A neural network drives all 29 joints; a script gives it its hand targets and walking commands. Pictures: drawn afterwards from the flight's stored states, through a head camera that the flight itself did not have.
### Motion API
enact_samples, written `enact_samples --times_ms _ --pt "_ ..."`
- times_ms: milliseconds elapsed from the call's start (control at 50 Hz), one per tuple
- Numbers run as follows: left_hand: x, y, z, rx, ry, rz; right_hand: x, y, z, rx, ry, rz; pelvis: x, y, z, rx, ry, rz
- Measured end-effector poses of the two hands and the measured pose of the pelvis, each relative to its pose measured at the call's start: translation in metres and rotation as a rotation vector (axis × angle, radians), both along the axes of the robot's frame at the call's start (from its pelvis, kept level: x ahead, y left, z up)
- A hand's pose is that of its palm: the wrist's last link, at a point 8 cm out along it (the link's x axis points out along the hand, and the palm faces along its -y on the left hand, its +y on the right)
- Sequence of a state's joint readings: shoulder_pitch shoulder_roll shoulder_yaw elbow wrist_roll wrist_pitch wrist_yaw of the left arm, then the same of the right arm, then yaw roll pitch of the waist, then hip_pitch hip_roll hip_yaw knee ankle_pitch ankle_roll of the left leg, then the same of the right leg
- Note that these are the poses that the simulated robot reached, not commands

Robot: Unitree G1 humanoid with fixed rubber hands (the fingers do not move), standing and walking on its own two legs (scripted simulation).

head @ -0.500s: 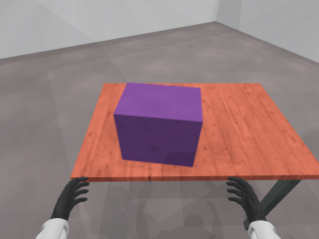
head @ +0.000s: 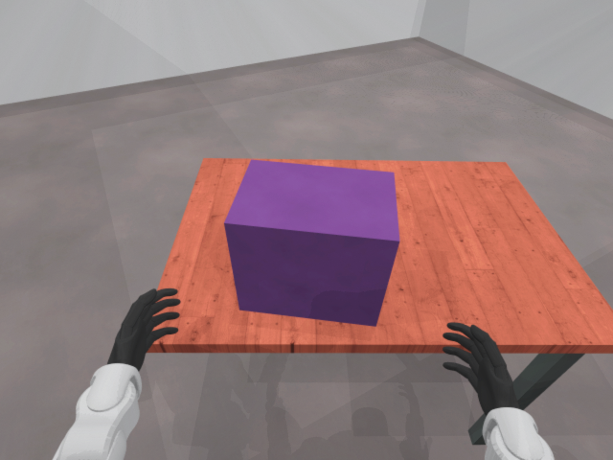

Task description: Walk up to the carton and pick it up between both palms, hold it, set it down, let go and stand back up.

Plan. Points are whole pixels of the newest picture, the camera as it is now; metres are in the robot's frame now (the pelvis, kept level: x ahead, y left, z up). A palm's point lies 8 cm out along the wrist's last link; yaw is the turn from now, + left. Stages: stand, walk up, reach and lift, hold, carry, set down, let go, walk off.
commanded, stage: reach and lift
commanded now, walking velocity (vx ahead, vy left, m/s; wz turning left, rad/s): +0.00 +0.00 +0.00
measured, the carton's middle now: (314, 243) +0.48 +0.03 +0.00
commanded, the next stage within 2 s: none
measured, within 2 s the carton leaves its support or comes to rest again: neither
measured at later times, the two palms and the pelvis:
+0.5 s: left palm (152, 279) +0.32 +0.24 +0.09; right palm (480, 318) +0.30 -0.19 +0.07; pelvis +0.00 +0.00 +0.00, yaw +0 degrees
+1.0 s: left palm (158, 222) +0.39 +0.25 +0.12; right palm (460, 264) +0.38 -0.18 +0.09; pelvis +0.00 +0.00 +0.00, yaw +0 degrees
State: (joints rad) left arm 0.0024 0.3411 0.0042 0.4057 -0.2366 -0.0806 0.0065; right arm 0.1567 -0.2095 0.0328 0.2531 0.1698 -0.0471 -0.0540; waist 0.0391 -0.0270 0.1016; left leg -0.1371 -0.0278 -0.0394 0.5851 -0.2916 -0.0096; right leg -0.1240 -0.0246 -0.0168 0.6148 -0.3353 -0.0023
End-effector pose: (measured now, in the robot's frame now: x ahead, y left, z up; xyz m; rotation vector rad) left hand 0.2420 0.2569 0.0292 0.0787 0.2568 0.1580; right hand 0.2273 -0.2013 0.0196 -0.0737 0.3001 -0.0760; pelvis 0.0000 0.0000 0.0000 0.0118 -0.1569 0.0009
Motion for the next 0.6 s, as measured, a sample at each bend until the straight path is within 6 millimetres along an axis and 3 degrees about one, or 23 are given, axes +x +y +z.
enact_samples --times_ms 200,400,600 --pt "0.034 -0.008 0.023 -0.010 -0.034 -0.024 0.023 0.004 0.012 0.020 -0.017 0.005 0.003 0.000 0.001 0.000 0.009 0.000" --pt "0.062 -0.014 0.044 -0.011 -0.041 -0.044 0.058 0.007 0.039 0.029 -0.084 -0.006 0.004 0.000 0.003 0.000 0.018 0.000" --pt "0.090 -0.014 0.071 -0.002 -0.063 -0.055 0.091 0.016 0.051 0.026 -0.061 -0.004 0.002 0.001 0.004 -0.002 0.022 0.000"
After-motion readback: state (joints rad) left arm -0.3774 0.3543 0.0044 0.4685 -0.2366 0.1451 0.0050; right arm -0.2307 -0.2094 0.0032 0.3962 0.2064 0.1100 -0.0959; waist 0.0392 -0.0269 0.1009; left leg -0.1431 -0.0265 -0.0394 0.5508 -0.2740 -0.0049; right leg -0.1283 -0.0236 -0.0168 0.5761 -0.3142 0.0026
